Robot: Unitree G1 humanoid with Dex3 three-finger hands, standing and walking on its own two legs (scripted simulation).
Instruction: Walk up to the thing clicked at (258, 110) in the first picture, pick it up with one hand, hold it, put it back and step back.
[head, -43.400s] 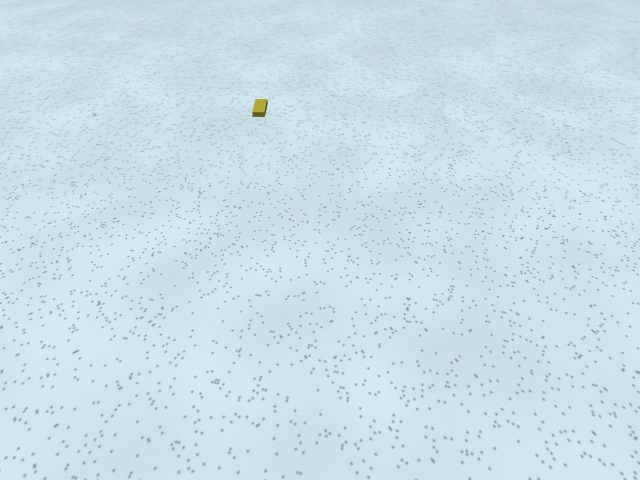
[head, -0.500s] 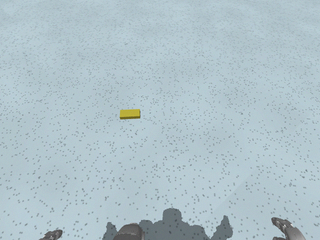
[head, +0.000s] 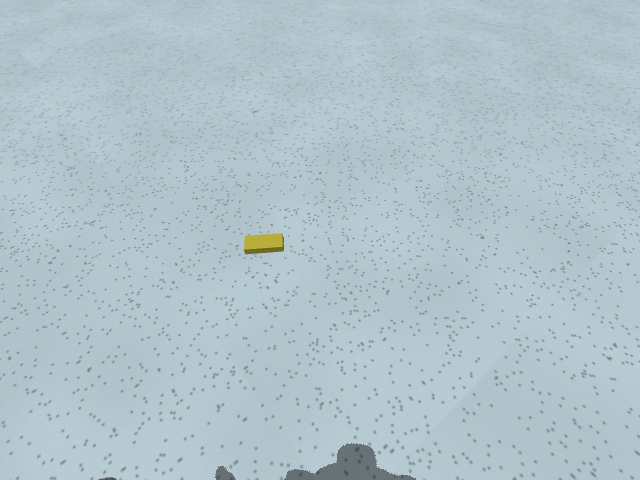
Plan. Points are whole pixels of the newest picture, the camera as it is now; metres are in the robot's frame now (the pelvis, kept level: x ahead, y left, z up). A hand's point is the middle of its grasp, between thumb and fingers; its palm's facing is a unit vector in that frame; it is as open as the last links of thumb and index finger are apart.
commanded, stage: step back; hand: left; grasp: from above
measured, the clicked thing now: (264, 243) +1.05 +0.29 -0.75
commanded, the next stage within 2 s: stand in 0.52 s
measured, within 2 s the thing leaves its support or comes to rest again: neither
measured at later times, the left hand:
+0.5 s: hand out of the picture +0.13 +0.30 -0.16, palm faces +0.03 -0.93 -0.36, open 7.4 cm
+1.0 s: hand (148, 469) +0.15 +0.26 -0.13, palm faces +0.01 -0.94 -0.34, open 7.4 cm
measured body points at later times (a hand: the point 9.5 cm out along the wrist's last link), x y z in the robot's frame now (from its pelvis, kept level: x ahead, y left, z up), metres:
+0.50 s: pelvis +0.05 +0.03 +0.00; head +0.09 +0.05 +0.45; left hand +0.13 +0.35 -0.13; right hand +0.17 -0.26 -0.12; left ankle +0.09 +0.15 -0.73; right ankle +0.04 -0.11 -0.72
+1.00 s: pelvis +0.06 +0.01 +0.02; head +0.07 +0.01 +0.47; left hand +0.15 +0.31 -0.11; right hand +0.17 -0.29 -0.11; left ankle +0.09 +0.15 -0.73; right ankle +0.05 -0.11 -0.73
